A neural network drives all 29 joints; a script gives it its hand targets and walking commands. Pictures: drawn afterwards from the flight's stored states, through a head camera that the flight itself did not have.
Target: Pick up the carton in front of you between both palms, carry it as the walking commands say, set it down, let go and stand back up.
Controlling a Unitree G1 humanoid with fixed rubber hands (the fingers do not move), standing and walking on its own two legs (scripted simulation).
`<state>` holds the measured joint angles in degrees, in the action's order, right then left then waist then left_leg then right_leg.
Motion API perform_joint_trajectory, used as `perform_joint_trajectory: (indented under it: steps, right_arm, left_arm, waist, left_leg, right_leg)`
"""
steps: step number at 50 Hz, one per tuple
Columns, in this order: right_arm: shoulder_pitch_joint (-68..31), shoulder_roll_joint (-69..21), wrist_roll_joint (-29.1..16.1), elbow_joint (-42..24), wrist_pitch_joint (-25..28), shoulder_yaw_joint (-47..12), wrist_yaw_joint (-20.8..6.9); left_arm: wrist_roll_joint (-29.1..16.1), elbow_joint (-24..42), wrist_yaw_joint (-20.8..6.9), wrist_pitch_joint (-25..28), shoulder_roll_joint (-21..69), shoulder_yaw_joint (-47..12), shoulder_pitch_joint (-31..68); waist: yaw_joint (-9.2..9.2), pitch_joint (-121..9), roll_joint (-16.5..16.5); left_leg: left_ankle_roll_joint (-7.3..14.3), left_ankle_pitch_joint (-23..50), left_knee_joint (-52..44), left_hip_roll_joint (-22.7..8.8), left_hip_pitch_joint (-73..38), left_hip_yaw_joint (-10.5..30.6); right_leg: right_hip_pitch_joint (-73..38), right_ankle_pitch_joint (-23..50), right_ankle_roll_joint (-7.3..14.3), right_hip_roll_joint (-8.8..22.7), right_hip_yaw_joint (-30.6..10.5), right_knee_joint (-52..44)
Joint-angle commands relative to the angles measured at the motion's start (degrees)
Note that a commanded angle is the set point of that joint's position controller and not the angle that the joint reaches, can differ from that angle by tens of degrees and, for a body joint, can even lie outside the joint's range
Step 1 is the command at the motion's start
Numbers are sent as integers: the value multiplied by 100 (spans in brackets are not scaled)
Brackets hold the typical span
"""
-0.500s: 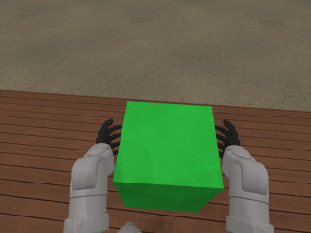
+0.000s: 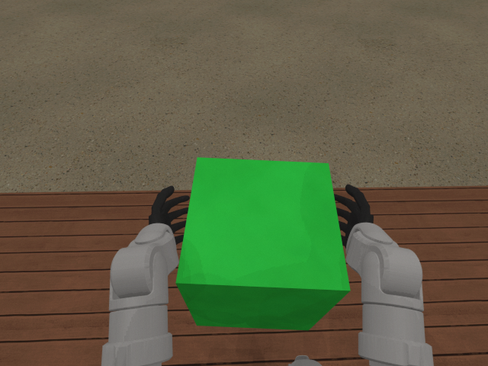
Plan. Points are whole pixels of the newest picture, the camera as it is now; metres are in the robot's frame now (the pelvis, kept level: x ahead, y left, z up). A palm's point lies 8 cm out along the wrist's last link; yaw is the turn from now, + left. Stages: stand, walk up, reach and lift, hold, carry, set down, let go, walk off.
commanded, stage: carry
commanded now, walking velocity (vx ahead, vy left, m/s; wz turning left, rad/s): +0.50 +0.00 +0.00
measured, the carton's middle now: (257, 250) +0.33 -0.02 +0.01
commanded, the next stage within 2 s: none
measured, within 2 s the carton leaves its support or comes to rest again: neither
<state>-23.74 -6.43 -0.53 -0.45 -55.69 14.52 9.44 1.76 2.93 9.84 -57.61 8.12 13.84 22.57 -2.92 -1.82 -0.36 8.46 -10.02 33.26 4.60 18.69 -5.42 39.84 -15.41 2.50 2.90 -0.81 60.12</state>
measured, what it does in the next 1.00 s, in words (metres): goes down: right foot 0.05 m lower, then left foot 0.05 m lower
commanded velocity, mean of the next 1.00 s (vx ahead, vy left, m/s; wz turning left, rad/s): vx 0.50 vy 0.00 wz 0.00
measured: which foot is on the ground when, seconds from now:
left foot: down 0.00-0.26, up 0.28-0.78, down 0.80-1.00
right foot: up 0.00-0.24, down 0.26-0.78, up 0.80-1.00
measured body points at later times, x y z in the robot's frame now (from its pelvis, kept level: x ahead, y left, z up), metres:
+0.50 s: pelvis +0.31 -0.04 -0.06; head +0.33 -0.04 +0.39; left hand +0.62 +0.14 +0.01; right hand +0.65 -0.16 +0.01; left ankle +0.33 +0.12 -0.71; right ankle +0.30 -0.07 -0.78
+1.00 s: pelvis +0.61 +0.02 -0.11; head +0.62 +0.03 +0.34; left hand +0.95 +0.16 -0.04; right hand +0.94 -0.14 -0.03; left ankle +0.62 +0.06 -0.84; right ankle +0.60 -0.12 -0.76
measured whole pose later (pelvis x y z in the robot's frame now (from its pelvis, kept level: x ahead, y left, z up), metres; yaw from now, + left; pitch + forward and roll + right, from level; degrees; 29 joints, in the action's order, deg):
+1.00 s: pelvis +0.61 +0.02 -0.11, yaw +0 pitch +4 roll -1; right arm -23.0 -6.7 0.4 -0.1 -57.5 15.2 9.5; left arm 1.3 0.5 10.2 -59.3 7.8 13.8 23.4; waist -1.9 -3.0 -0.2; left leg 8.5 -7.7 35.2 4.4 22.2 -5.5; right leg 35.2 -22.5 2.6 1.0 -0.3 67.7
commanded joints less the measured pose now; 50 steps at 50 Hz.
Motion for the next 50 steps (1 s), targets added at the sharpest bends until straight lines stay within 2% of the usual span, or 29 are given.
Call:
perform_joint_trajectory:
  steps: [1, 8, 10, 11, 12, 13, 14, 15, 16, 17, 18, 19, 21, 25, 27, 32, 35, 37, 38, 39, 40, 41, 42, 43, 44, 45, 46, 48, 50]
  right_arm:
    - [-3241, -4535, -1190, -599, 99, -3807, -334]
    - [-2759, -4086, -1041, -549, 21, -3706, -248]
    - [-2735, -3992, -1010, -439, -54, -3670, -214]
    - [-2768, -3948, -994, -395, -100, -3645, -196]
    - [-2812, -3923, -985, -342, -142, -3624, -175]
    - [-2925, -3872, -962, -324, -182, -3581, -144]
    - [-2960, -3870, -953, -198, -270, -3534, -114]
    - [-2929, -3838, -947, -185, -292, -3450, -73]
    - [-3042, -3843, -872, -339, -289, -3385, -25]
    - [-3236, -4067, -807, -390, -269, -3313, -11]
    - [-3287, -4246, -705, -380, -230, -3211, -17]
    - [-3245, -4359, -577, -338, -187, -3140, -31]
    - [-3155, -4556, -465, -249, -77, -3193, -89]
    - [-2859, -4607, -423, -315, 146, -3437, -109]
    - [-2766, -4566, -438, -417, 214, -3536, -104]
    - [-2797, -4246, -550, -751, 217, -3638, -86]
    - [-2573, -3843, -481, -729, 71, -3486, -40]
    - [-2412, -3575, -376, -621, -49, -3283, -1]
    - [-2312, -3444, -311, -525, -103, -3157, 27]
    - [-2256, -3319, -252, -471, -159, -3028, 50]
    - [-2173, -3166, -206, -394, -222, -2885, 65]
    - [-2323, -3022, -184, -279, -273, -2766, 107]
    - [-2429, -2982, -311, -225, -323, -2762, 146]
    - [-2581, -3213, -497, -304, -320, -2901, 145]
    - [-2873, -3648, -673, -405, -306, -3050, 88]
    - [-3256, -3956, -808, -562, -280, -3252, 5]
    - [-3539, -4197, -924, -663, -236, -3408, -82]
    - [-3828, -4511, -1100, -661, -116, -3612, -223]
    - [-3714, -4627, -1190, -586, -11, -3730, -303]
  left_arm:
    - [-725, 498, -44, 313, 4183, -3502, 3197]
    - [-655, 714, 1, 203, 3682, -3436, 2973]
    - [-538, 590, 25, 107, 3433, -3267, 2789]
    - [-478, 502, 39, 62, 3307, -3164, 2665]
    - [-419, 445, 48, 18, 3225, -3068, 2602]
    - [-359, 391, 50, -27, 3097, -2944, 2520]
    - [-355, 190, 84, -73, 2936, -2790, 2527]
    - [-487, 202, 120, -81, 2883, -2830, 2675]
    - [-655, 176, 83, -65, 3278, -3003, 2676]
    - [-864, 376, 4, -30, 3645, -3201, 3109]
    - [-1074, 580, -85, 9, 4017, -3476, 3574]
    - [-1242, 686, -164, 60, 4298, -3691, 3928]
    - [-1454, 759, -291, 199, 4545, -3881, 4175]
    - [-1472, 623, -377, 391, 4564, -3950, 3717]
    - [-1415, 583, -378, 441, 4484, -3944, 3448]
    - [-1353, 704, -312, 451, 4159, -3908, 3180]
    - [-1294, 664, -208, 344, 3863, -3818, 3001]
    - [-1255, 558, -151, 233, 3713, -3751, 2932]
    - [-1251, 516, -131, 174, 3646, -3730, 2966]
    - [-1252, 476, -109, 122, 3566, -3702, 3062]
    - [-1248, 445, -77, 62, 3493, -3636, 3193]
    - [-1251, 343, -50, -42, 3541, -3642, 3276]
    - [-1266, 367, -13, -101, 3458, -3556, 3305]
    - [-1262, 488, 24, -115, 3532, -3464, 3361]
    - [-1178, 592, 56, -102, 3684, -3359, 3661]
    - [-1045, 511, 64, -74, 3878, -3236, 3713]
    - [-942, 441, 52, -28, 3986, -3156, 3692]
    - [-833, 353, -3, 77, 4196, -3227, 3679]
    - [-797, 305, -43, 179, 4318, -3370, 3575]
  waist:
    - [-50, -2282, -513]
    - [-381, -1860, -465]
    - [-193, -1815, -519]
    - [52, -1915, -536]
    - [368, -2061, -423]
    - [502, -2357, 185]
    - [508, -2693, 1309]
    - [746, -3216, 1745]
    - [801, -3144, 1053]
    - [659, -2633, 544]
    - [495, -2269, 50]
    - [417, -2107, -131]
    - [383, -2024, 106]
    - [564, -2275, 526]
    - [652, -2315, 576]
    - [910, -2017, 551]
    - [1008, -1786, 601]
    - [834, -1753, 608]
    - [596, -1904, 506]
    - [310, -2094, 351]
    - [242, -2382, -220]
    - [148, -2740, -1157]
    - [-66, -3033, -1345]
    - [-125, -3056, -1182]
    - [-1, -2586, -446]
    - [124, -2189, -39]
    - [228, -1987, 94]
    - [214, -1954, -233]
    - [174, -2078, -467]
  left_leg:
    - [80, 4348, -598, -1378, -2386, 1469]
    - [-70, 3723, 26, -856, -2589, 1001]
    - [-177, 3699, 628, -909, -2207, 915]
    - [-288, 3809, 1190, -924, -1944, 794]
    - [-423, 3277, 2072, -845, -1397, 570]
    - [-516, 903, 3342, -586, -131, 446]
    - [-714, -2640, 4386, -15, 1338, 368]
    - [-808, -2940, 5641, 124, 2625, 805]
    - [-629, -2473, 5572, -255, 2806, 911]
    - [-535, -2105, 5138, -385, 2728, 836]
    - [-527, -1740, 4570, -507, 2480, 845]
    - [-535, -1596, 4185, -601, 2146, 834]
    - [-603, -1360, 3576, -693, 1871, 747]
    - [-673, -340, 2624, -763, 2428, 547]
    - [-655, 232, 2130, -722, 2591, 461]
    - [-598, 1407, 438, -362, 2385, 69]
    - [-413, 2152, -528, -197, 1818, -25]
    - [-246, 2306, -967, -138, 837, -48]
    - [-209, 2418, -1194, -126, 29, -149]
    - [-215, 2618, -1140, -355, -992, -63]
    - [-178, 4056, -385, -1228, -2295, 840]
    - [571, 5580, 291, -2611, -3604, 2774]
    - [1189, 4148, 93, -2904, -4009, 3843]
    - [1452, 1354, -499, -2819, -3628, 4382]
    - [1117, 247, -873, -2393, -2692, 4106]
    - [826, 214, -1057, -2167, -1943, 3626]
    - [642, 351, -1152, -2040, -1298, 3166]
    - [439, 752, -1282, -1799, -893, 2543]
    - [341, 2153, -1076, -1692, -1372, 2148]
  right_leg:
    - [483, 934, 23, -114, 267, -693]
    - [-408, 2854, 226, -620, 777, -3266]
    - [-1312, 3130, 356, -664, 802, -3654]
    - [-1983, 3109, 403, -625, 812, -3830]
    - [-2951, 3357, 416, -386, 697, -4065]
    - [-4292, 4726, 425, 397, -57, -3340]
    - [-5625, 6862, 913, 1636, -1745, -2370]
    - [-6506, 4845, 1946, 2296, -3182, -2667]
    - [-5895, 2184, 1916, 1957, -3416, -3190]
    - [-4969, 1215, 1615, 1559, -3081, -3520]
    - [-4159, 1162, 1408, 1379, -2757, -3720]
    - [-3565, 1116, 1323, 1324, -2477, -3826]
    - [-3116, 1401, 1162, 1124, -2039, -3915]
    - [-4063, 3929, 957, 929, -1295, -3502]
    - [-4454, 4548, 803, 751, -1019, -3335]
    - [-4878, 4570, 656, 275, -558, -3053]
    - [-4775, 4021, 658, 216, -459, -2626]
    - [-4326, 3979, 557, 223, -342, -2026]
    - [-4037, 4035, 415, 163, -151, -1397]
    - [-3406, 3388, 260, 48, 45, -519]
    - [-2077, 1055, 160, -211, 139, 677]
    - [-531, -2113, -128, -826, 156, 1843]
    - [330, -2226, -121, -753, -68, 2707]
    - [898, -1899, 33, -612, -196, 2846]
    - [766, -1503, 115, -399, -170, 2457]
    - [470, -1175, 104, -267, -159, 1912]
    - [62, -1014, 75, -140, -174, 1384]
    - [-297, -681, -4, -69, -48, 795]
    - [13, -206, -39, -8, 43, 384]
